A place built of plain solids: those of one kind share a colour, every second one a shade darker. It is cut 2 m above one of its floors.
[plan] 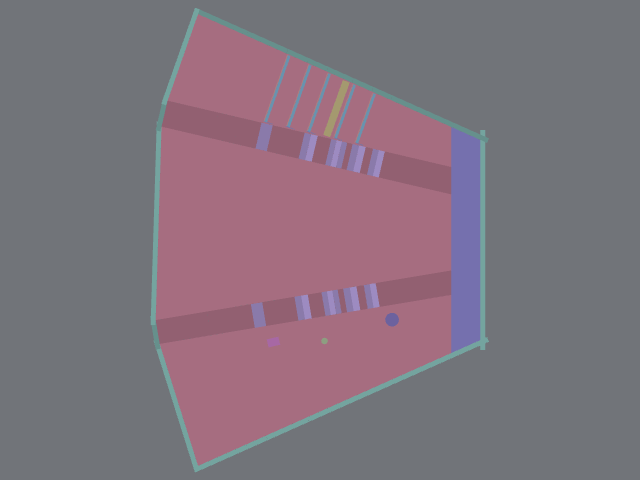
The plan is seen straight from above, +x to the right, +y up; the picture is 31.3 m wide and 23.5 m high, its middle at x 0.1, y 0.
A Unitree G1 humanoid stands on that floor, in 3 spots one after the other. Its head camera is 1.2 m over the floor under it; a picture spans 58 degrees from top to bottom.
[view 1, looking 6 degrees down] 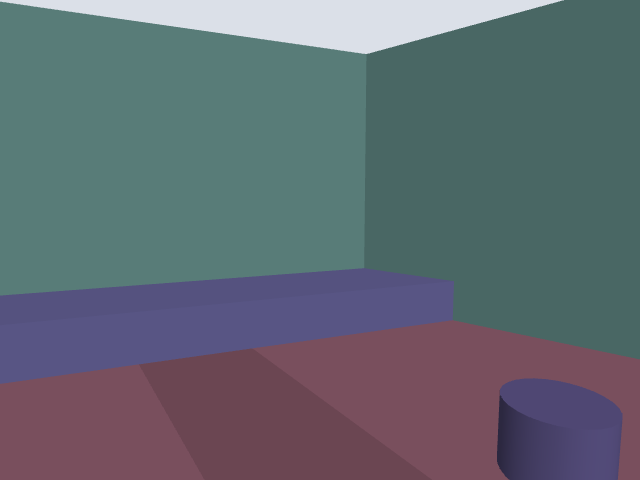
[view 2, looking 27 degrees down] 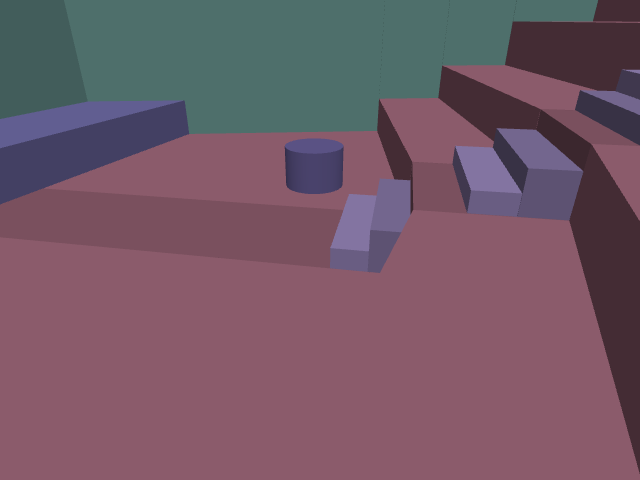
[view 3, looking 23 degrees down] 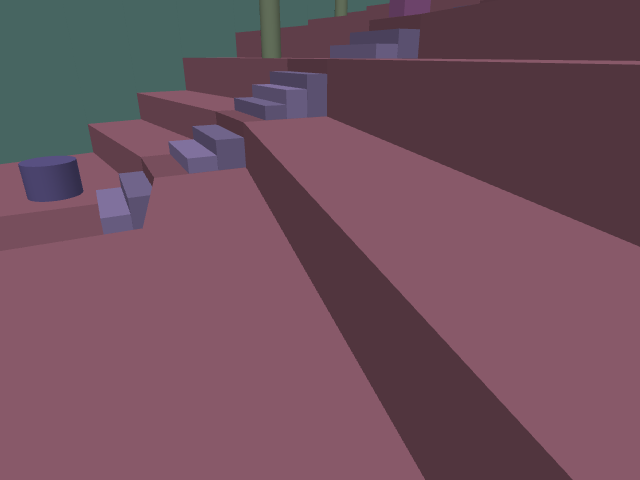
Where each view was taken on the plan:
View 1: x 1.83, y -1.53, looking -23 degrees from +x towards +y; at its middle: wall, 6.68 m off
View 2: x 1.89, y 0.67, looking -70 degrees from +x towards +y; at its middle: floor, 3.84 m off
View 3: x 1.95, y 2.65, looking -108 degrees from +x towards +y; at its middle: floor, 2.22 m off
